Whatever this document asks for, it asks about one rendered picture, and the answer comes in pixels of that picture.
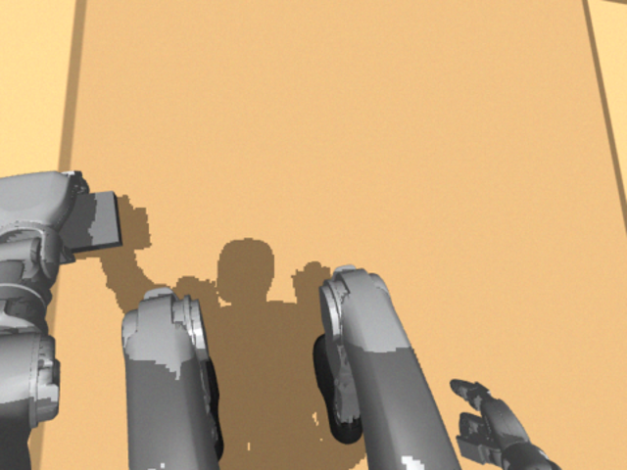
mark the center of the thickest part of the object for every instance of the right robot hand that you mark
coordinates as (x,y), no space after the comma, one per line
(483,439)

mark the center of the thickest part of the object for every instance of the left robot arm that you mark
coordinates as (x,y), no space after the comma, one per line
(29,372)

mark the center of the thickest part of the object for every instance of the small box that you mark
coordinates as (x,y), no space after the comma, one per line
(94,223)

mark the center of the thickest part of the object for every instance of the right robot arm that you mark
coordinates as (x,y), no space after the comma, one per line
(524,456)

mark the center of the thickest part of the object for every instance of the left robot foot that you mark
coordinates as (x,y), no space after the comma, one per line
(218,440)

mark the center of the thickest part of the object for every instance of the left robot hand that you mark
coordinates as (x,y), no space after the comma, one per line
(46,197)

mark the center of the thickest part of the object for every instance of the right robot foot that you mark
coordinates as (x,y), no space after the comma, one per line
(343,432)

